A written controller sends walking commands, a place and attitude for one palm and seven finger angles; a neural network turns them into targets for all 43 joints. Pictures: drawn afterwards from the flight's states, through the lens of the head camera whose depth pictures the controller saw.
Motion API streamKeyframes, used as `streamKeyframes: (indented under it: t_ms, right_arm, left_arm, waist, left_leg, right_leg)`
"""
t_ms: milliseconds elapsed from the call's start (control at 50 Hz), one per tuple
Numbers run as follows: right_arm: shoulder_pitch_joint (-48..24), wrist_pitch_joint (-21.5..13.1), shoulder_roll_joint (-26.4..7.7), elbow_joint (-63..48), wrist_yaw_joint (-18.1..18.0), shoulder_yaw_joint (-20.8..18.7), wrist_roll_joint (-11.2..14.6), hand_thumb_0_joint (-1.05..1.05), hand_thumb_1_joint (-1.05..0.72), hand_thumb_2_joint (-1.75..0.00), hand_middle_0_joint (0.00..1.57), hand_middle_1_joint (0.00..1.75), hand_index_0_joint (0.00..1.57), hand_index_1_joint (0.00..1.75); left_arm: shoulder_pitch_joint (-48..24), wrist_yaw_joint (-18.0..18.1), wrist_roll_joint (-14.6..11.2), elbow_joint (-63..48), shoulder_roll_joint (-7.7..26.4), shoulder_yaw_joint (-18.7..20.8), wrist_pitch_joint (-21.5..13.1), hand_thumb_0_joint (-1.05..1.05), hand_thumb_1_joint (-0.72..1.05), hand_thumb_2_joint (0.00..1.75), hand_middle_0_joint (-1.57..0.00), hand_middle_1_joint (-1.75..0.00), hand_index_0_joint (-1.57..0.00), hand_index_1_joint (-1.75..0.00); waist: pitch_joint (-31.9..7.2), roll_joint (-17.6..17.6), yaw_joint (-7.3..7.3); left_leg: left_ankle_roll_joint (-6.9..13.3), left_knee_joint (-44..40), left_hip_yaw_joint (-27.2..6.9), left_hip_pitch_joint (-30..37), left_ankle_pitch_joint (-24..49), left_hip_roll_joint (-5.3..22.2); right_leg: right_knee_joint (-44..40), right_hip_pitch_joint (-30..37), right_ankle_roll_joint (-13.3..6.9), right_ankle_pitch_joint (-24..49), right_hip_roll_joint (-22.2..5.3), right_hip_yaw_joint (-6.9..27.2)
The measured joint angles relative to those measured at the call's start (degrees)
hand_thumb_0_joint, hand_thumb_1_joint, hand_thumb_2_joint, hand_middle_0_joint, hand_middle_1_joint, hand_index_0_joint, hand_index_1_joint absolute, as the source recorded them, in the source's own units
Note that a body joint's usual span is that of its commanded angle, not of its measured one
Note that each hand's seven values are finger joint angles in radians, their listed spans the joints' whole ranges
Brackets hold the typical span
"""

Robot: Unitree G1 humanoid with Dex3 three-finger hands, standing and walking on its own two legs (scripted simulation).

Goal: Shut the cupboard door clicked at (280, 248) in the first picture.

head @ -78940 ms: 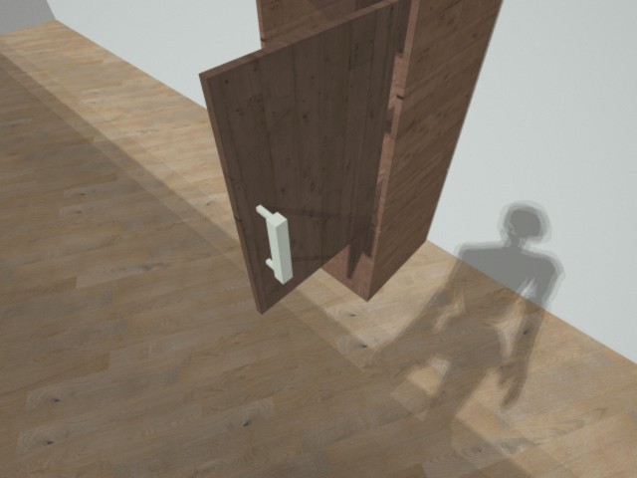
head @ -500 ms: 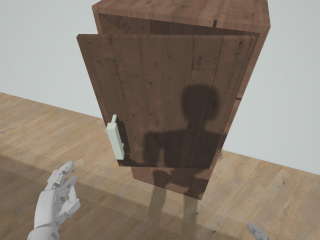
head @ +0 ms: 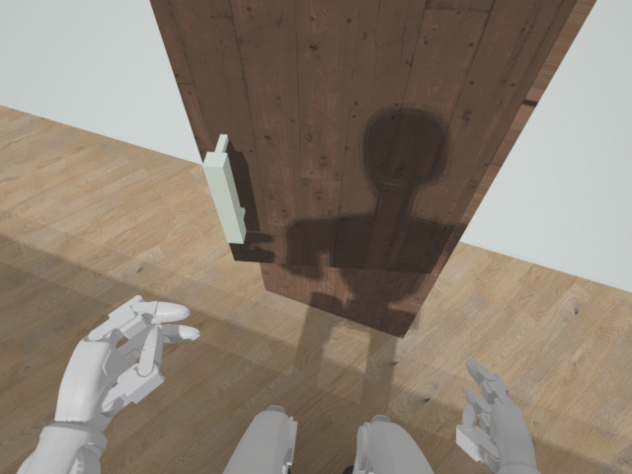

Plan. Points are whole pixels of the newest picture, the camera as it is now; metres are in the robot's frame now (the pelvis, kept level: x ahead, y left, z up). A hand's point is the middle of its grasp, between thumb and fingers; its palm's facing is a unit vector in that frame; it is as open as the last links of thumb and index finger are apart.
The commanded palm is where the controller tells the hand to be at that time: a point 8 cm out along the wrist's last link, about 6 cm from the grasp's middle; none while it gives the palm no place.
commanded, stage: raise the hand and make a fist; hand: left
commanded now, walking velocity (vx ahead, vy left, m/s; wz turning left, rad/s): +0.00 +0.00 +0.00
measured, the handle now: (230, 191) +0.49 +0.18 +0.03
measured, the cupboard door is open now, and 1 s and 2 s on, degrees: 17 17 17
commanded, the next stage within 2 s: bring the fist close to the handle in 1.22 s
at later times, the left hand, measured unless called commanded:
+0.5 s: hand (132, 357) +0.23 +0.22 +0.05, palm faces +0.02 -1.00 -0.02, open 3.1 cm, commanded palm +0.21 +0.27 +0.05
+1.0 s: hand (145, 344) +0.25 +0.22 +0.05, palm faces +0.00 -1.00 -0.04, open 3.1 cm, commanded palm +0.22 +0.27 +0.05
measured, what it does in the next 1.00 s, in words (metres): stands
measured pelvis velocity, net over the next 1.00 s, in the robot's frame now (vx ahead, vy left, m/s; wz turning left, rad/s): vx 0.02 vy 0.03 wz -0.01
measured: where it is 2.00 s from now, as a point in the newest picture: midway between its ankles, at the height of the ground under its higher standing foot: outside the picture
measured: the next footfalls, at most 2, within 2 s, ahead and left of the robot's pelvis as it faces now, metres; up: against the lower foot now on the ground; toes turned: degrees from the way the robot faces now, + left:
none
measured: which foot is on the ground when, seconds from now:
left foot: down 0.00-1.00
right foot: down 0.00-1.00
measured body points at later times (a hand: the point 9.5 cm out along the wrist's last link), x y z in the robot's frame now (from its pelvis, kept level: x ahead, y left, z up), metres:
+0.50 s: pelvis +0.02 +0.04 +0.00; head +0.10 +0.06 +0.44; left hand +0.22 +0.28 +0.05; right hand +0.23 -0.19 -0.06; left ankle +0.05 +0.11 -0.61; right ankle +0.05 -0.08 -0.61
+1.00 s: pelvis +0.02 +0.03 +0.00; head +0.10 +0.04 +0.45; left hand +0.24 +0.27 +0.05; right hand +0.20 -0.21 -0.07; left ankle +0.05 +0.11 -0.61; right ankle +0.05 -0.08 -0.61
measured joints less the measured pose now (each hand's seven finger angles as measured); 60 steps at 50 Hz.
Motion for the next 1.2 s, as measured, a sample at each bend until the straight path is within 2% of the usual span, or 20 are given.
streamKeyframes:
  t_ms: [40, 80, 200, 360, 640, 960, 1200]
  right_arm:
    - [1.11, 0.71, 0.51, -0.07, 0.33, -0.14, -0.13, 0.02, -0.91, -0.90, 0.21, 0.30, 0.20, 0.30]
    - [2.11, 1.28, 0.58, -0.14, 0.68, -0.43, -0.42, 0.02, -0.91, -0.90, 0.21, 0.30, 0.20, 0.30]
    - [3.45, 2.65, -1.15, -0.97, 1.25, -1.29, -1.23, 0.02, -0.91, -0.90, 0.21, 0.30, 0.20, 0.30]
    - [1.69, 4.03, -2.65, -3.09, 1.25, -1.74, -1.48, 0.02, -0.91, -0.90, 0.20, 0.30, 0.20, 0.30]
    - [0.42, 6.53, -1.33, -6.21, 1.86, 0.35, -1.43, 0.01, -0.91, -0.90, 0.21, 0.30, 0.20, 0.30]
    - [2.79, 7.41, -2.47, -4.58, 1.65, -0.20, -1.05, 0.02, -0.91, -0.90, 0.21, 0.30, 0.20, 0.30]
    - [2.28, 7.81, -2.57, -4.38, 1.48, -0.64, -1.00, 0.02, -0.91, -0.90, 0.20, 0.30, 0.20, 0.30]
  left_arm:
    - [0.59, 1.57, 0.33, -0.69, -0.51, 0.14, 1.57, 0.01, 0.90, 0.90, -0.71, -0.85, -0.71, -0.85]
    - [1.73, 3.30, 0.73, -1.56, -1.18, 0.20, 1.67, 0.01, 0.90, 0.90, -0.74, -0.89, -0.74, -0.89]
    - [4.85, 6.16, 2.25, -3.45, -2.16, -1.17, -1.53, 0.01, 0.91, 0.90, -0.85, -1.01, -0.85, -1.01]
    - [5.60, 7.08, 3.23, -6.06, -1.63, -3.06, -2.82, 0.01, 0.90, 0.90, -1.00, -1.17, -1.00, -1.17]
    - [3.74, 7.10, 3.64, -6.32, -0.64, -2.86, -0.40, 0.01, 0.90, 0.90, -1.24, -1.43, -1.24, -1.44]
    - [1.61, 6.83, 2.82, -4.00, -0.07, -2.01, -0.49, 0.01, 0.90, 0.90, -1.30, -1.50, -1.30, -1.50]
    - [1.53, 7.02, 2.94, -3.21, -0.73, -2.54, -1.63, 0.01, 0.90, 0.90, -1.30, -1.50, -1.30, -1.50]
  waist:
    - [-0.40, 0.14, -0.58]
    - [-0.77, 0.25, -0.96]
    - [-1.17, 0.26, -1.18]
    - [-1.08, -0.24, -0.62]
    - [-1.64, -0.17, -0.18]
    - [-1.78, 0.18, -1.10]
    - [-2.08, -0.06, -1.02]
  left_leg:
    - [0.49, -0.91, 0.74, 0.52, 0.04, -0.02]
    - [0.98, -1.65, 1.39, 1.01, 0.02, -0.07]
    - [2.36, -1.66, 2.41, 0.86, -0.57, -0.68]
    - [3.30, 0.08, 2.47, -0.76, -1.44, -1.22]
    - [3.51, -0.03, 1.66, -0.52, -1.40, -1.31]
    - [2.76, -0.33, 1.66, -0.37, -1.51, -0.82]
    - [2.05, -0.12, 1.66, -0.22, -1.90, -0.53]
  right_leg:
    - [-0.78, 0.31, 0.46, 0.20, -0.01, 0.78]
    - [-1.44, 0.64, 0.97, 0.30, -0.05, 1.47]
    - [-1.51, 0.52, 2.21, -0.16, -0.61, 2.50]
    - [-0.46, -0.57, 3.21, -0.87, -1.14, 2.49]
    - [-1.50, 0.34, 3.49, -0.60, -1.15, 1.74]
    - [-1.23, 0.01, 2.65, -0.82, -0.67, 1.78]
    - [-0.35, -0.28, 1.86, -1.44, -0.38, 1.78]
